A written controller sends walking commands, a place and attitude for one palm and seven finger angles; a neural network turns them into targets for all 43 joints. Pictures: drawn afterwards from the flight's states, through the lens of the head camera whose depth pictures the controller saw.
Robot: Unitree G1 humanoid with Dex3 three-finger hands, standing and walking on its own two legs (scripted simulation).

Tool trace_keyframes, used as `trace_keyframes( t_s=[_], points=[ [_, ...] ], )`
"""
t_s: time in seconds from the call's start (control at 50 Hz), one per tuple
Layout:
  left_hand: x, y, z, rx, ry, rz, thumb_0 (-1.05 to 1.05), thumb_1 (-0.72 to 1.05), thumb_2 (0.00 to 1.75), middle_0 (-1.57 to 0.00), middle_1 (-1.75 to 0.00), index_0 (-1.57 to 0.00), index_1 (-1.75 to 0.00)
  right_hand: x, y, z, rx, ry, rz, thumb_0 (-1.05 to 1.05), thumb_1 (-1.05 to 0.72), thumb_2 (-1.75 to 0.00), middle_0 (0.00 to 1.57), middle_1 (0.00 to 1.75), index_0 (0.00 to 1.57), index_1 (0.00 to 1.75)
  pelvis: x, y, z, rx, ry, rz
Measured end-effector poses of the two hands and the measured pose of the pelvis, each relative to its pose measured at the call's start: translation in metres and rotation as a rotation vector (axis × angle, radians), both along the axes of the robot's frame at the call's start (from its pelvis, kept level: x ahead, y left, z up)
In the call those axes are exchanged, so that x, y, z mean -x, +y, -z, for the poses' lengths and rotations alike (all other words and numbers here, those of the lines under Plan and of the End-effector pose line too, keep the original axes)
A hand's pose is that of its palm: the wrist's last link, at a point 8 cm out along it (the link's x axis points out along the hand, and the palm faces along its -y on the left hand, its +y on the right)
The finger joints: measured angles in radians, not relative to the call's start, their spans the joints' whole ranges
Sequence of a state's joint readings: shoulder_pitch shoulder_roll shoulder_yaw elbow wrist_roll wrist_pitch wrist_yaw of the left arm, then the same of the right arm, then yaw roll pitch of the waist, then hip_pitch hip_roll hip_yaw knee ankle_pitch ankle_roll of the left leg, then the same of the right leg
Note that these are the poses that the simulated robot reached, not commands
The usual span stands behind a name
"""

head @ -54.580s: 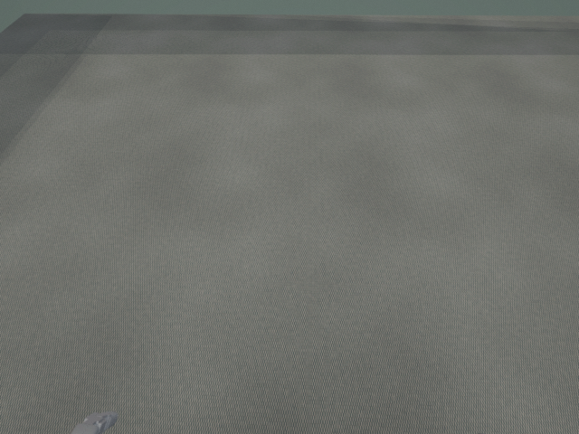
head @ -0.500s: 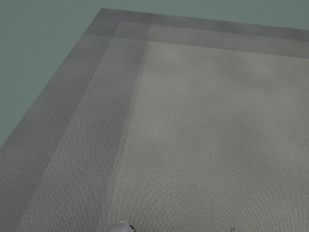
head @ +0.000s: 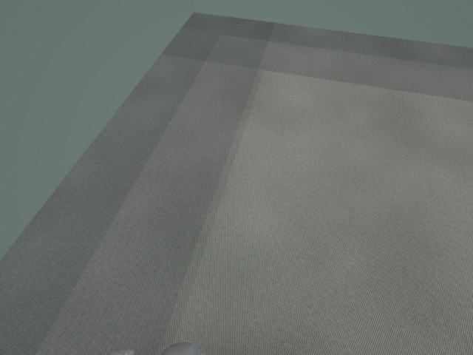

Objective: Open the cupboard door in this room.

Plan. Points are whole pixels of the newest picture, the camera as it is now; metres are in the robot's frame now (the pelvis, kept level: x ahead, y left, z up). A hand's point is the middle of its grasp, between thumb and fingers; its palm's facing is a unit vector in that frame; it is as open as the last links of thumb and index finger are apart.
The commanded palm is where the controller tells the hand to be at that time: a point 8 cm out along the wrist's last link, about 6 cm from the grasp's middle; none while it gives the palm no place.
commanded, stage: turn to face it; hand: left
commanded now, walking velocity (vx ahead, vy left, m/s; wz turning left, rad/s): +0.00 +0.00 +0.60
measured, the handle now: out of the picture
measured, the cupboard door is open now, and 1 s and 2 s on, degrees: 49 49 49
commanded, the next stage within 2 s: none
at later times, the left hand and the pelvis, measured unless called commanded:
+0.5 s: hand out of the picture +0.13 +0.21 -0.16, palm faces +0.25 -0.92 -0.30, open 7.4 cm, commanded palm none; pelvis +0.07 -0.02 -0.01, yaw +15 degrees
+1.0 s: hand out of the picture +0.01 +0.19 -0.18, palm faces +0.58 -0.77 -0.25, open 7.4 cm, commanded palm none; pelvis +0.10 -0.01 -0.01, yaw +35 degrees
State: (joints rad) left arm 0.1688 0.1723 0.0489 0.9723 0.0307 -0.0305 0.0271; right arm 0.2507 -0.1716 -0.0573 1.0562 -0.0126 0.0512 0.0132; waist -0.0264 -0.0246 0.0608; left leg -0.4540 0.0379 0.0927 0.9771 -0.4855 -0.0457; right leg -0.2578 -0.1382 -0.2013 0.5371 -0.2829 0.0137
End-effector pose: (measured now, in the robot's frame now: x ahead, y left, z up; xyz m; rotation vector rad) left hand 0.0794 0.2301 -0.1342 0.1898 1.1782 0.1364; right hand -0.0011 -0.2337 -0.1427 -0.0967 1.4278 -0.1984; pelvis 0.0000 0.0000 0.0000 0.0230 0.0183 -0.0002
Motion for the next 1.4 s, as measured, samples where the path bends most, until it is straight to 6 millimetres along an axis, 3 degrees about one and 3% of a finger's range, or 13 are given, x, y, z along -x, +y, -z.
trace_keyframes(
  t_s=[0.08, 0.14, 0.26, 0.38, 0.5, 0.62, 0.74, 0.88, 0.94, 1.06, 1.18, 1.3, 1.4],
  points=[
    [0.005, 0.015, 0.012, 0.018, 0.029, -0.065, 0.0, 0.93, 0.9, -0.2, -0.3, -0.21, -0.3, -0.07, -0.003, -0.008, 0.047, -0.098, -0.102, 0.01, -0.91, -0.9, 0.2, 0.3, 0.2, 0.3, -0.016, 0.007, 0.004, 0.008, 0.001, -0.054],
    [0.011, 0.031, 0.03, 0.03, 0.063, -0.108, 0.0, 0.92, 0.9, -0.2, -0.3, -0.21, -0.3, -0.121, -0.002, -0.007, 0.092, -0.197, -0.172, 0.01, -0.91, -0.9, 0.2, 0.3, 0.2, 0.3, -0.028, 0.018, 0.019, 0.031, 0.006, -0.083],
    [0.003, 0.049, 0.021, -0.003, 0.09, -0.163, 0.0, 0.91, 0.9, -0.2, -0.3, -0.2, -0.3, -0.174, 0.002, -0.024, 0.123, -0.276, -0.249, 0.01, -0.91, -0.9, 0.2, 0.3, 0.2, 0.3, -0.043, 0.017, 0.01, 0.032, 0.022, -0.126],
    [-0.019, 0.044, -0.002, -0.036, 0.018, -0.204, 0.0, 0.91, 0.9, -0.2, -0.3, -0.2, -0.3, -0.198, -0.002, -0.021, 0.083, -0.252, -0.308, 0.01, -0.91, -0.9, 0.2, 0.3, 0.2, 0.3, -0.057, 0.004, 0.001, 0.034, 0.027, -0.186],
    [-0.026, 0.023, -0.011, -0.093, -0.044, -0.245, 0.0, 0.91, 0.9, -0.2, -0.3, -0.2, -0.3, -0.221, -0.018, 0.006, 0.021, -0.211, -0.343, 0.01, -0.91, -0.9, 0.2, 0.3, 0.2, 0.3, -0.073, -0.024, 0.012, 0.014, 0.029, -0.263],
    [0.001, -0.006, -0.019, -0.077, 0.016, -0.336, 0.0, 0.9, 0.9, -0.2, -0.3, -0.2, -0.3, -0.249, -0.017, 0.003, -0.009, -0.169, -0.417, 0.01, -0.91, -0.9, 0.2, 0.3, 0.2, 0.3, -0.083, -0.035, 0.001, -0.007, 0.014, -0.356],
    [0.034, -0.027, -0.011, -0.021, 0.071, -0.447, 0.0, 0.9, 0.9, -0.2, -0.3, -0.21, -0.3, -0.282, 0.007, -0.005, -0.023, -0.161, -0.534, 0.01, -0.91, -0.9, 0.2, 0.3, 0.2, 0.3, -0.093, -0.037, -0.003, -0.019, 0.017, -0.451],
    [0.088, -0.023, 0.021, 0.037, 0.133, -0.595, 0.0, 0.9, 0.9, -0.2, -0.3, -0.21, -0.3, -0.329, 0.062, -0.008, -0.004, -0.26, -0.697, 0.01, -0.91, -0.9, 0.2, 0.3, 0.2, 0.3, -0.094, -0.018, 0.015, 0.012, 0.015, -0.552],
    [0.101, -0.013, 0.025, 0.034, 0.17, -0.638, 0.0, 0.9, 0.9, -0.2, -0.3, -0.21, -0.3, -0.337, 0.076, -0.014, 0.007, -0.299, -0.737, 0.01, -0.91, -0.9, 0.2, 0.3, 0.2, 0.3, -0.094, -0.014, 0.015, 0.014, 0.01, -0.583],
    [0.085, 0.007, 0.007, -0.001, 0.092, -0.688, 0.01, 0.91, 0.9, -0.2, -0.3, -0.2, -0.3, -0.336, 0.077, -0.024, 0.029, -0.261, -0.782, 0.01, -0.91, -0.9, 0.2, 0.3, 0.2, 0.3, -0.101, -0.013, 0.002, 0.036, 0.006, -0.64],
    [0.054, 0.012, -0.008, -0.049, 0.006, -0.702, 0.0, 0.91, 0.9, -0.2, -0.3, -0.2, -0.3, -0.341, 0.064, -0.016, 0.016, -0.201, -0.799, 0.01, -0.91, -0.9, 0.2, 0.3, 0.2, 0.3, -0.118, -0.022, 0.0, 0.04, 0.008, -0.701],
    [0.034, -0.007, -0.014, -0.106, -0.046, -0.731, 0.0, 0.91, 0.9, -0.2, -0.3, -0.2, -0.3, -0.366, 0.051, 0.009, -0.006, -0.151, -0.825, 0.01, -0.91, -0.9, 0.2, 0.3, 0.2, 0.3, -0.139, -0.037, 0.011, 0.023, 0.014, -0.781],
    [0.045, -0.037, -0.018, -0.067, -0.005, -0.807, 0.0, 0.9, 0.9, -0.2, -0.3, -0.2, -0.3, -0.386, 0.064, 0.002, -0.017, -0.134, -0.886, 0.01, -0.91, -0.9, 0.2, 0.3, 0.2, 0.3, -0.147, -0.039, 0.001, 0.001, 0.009, -0.854]
  ],
)
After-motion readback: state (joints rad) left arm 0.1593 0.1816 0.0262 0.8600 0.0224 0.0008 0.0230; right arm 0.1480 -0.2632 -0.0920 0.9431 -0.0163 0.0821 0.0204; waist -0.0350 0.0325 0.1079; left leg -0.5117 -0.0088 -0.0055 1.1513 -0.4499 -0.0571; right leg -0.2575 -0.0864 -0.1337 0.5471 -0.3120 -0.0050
